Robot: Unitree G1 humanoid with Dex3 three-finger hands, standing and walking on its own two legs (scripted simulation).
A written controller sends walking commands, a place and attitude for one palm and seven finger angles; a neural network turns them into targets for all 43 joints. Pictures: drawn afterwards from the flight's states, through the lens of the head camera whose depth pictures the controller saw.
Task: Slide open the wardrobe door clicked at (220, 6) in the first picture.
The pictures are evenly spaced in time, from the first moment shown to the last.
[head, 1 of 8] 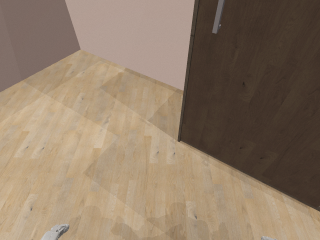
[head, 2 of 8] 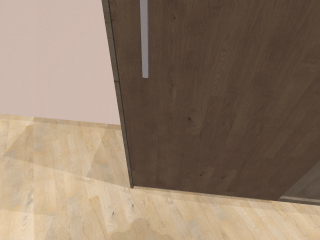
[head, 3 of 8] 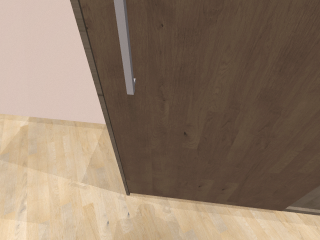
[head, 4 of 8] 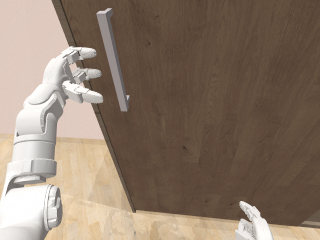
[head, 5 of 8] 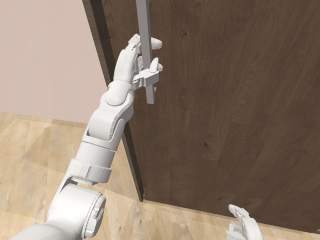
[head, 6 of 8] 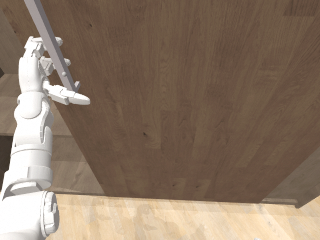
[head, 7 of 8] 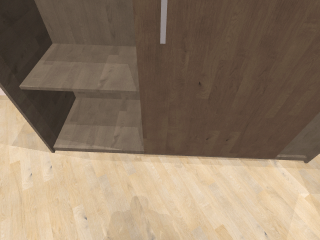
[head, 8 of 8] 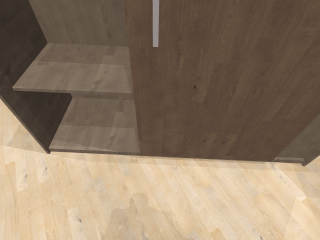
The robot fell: no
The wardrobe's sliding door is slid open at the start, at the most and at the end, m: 0.00 0.66 0.65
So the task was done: yes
